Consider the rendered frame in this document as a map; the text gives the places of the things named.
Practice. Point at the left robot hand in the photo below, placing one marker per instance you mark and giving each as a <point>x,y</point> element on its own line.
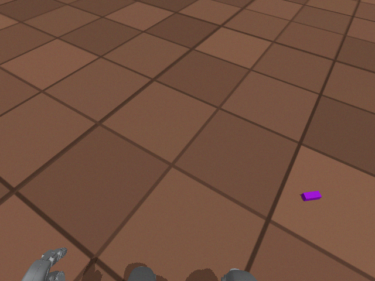
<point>39,270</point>

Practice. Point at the small box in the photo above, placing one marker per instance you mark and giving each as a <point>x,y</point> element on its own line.
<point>314,195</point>

